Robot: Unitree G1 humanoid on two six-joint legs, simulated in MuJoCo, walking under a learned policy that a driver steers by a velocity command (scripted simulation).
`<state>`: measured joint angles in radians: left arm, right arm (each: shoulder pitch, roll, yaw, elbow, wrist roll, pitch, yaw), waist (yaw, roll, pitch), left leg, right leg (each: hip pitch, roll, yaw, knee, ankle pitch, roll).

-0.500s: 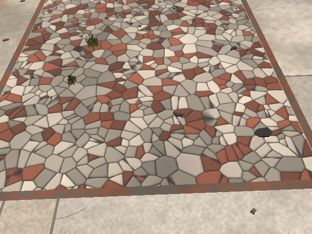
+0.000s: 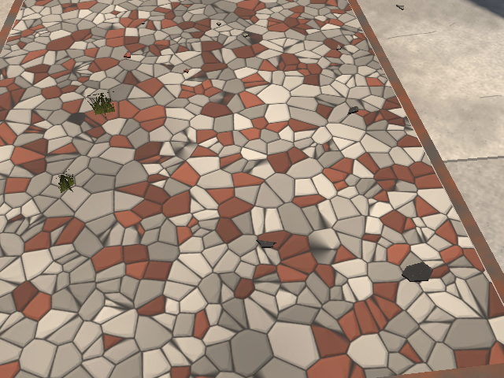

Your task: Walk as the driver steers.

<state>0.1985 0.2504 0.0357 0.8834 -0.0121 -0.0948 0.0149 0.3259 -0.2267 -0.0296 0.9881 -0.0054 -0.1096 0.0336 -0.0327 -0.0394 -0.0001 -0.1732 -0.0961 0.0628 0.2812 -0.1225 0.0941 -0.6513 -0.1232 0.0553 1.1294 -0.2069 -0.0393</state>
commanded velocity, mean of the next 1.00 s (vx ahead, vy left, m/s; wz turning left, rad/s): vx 0.50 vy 0.00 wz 0.00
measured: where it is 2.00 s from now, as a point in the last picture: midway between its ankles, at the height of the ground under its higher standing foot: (253, 224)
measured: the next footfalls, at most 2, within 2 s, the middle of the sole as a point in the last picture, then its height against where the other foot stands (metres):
right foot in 0.30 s outside the picture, level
left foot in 0.86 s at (227, 335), level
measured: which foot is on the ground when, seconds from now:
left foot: down 0.00-0.32, up 0.34-0.84, down 0.86-1.00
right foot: up 0.00-0.28, down 0.30-0.88, up 0.90-1.00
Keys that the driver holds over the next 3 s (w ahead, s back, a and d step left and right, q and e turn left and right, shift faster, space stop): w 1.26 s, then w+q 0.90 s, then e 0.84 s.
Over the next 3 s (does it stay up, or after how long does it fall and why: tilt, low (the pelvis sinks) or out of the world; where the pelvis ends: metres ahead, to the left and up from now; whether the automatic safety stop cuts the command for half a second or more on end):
stays up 1.33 0.20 0.00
